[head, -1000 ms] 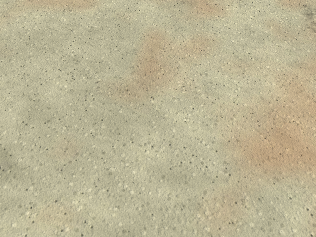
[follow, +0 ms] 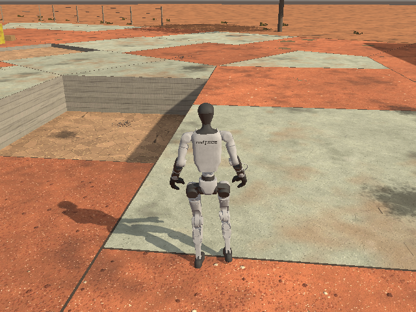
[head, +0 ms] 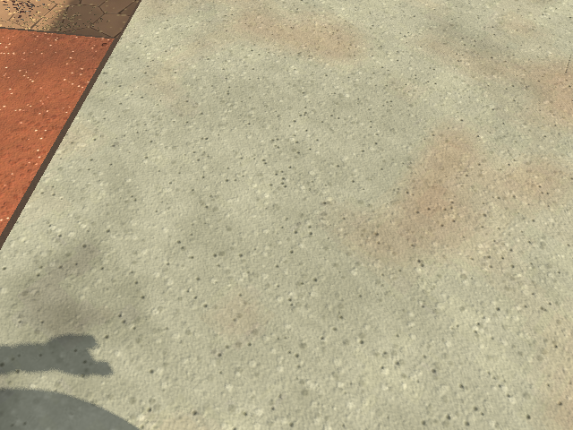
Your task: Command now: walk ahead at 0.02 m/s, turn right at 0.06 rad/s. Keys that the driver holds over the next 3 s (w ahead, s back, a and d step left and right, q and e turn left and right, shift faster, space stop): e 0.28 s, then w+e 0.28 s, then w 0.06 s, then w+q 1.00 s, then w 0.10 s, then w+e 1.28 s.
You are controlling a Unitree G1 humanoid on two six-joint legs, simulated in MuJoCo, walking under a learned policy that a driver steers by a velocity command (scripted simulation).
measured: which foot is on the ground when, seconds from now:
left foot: down 0.00-0.62, up 0.64-1.00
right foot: up 0.00-0.02, down 0.04-0.28, up 0.30-0.60, down 0.62-1.00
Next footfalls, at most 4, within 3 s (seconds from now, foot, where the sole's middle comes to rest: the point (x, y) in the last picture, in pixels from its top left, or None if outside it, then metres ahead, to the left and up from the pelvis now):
0.04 right None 0.08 -0.16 -0.78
0.62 right None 0.13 -0.23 -0.78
1.16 left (344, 424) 0.50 -0.13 -0.78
1.60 right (421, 323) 0.77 -0.35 -0.78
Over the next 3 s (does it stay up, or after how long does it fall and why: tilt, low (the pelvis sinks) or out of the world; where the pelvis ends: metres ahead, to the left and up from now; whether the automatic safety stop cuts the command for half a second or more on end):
stays up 1.27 -0.29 0.00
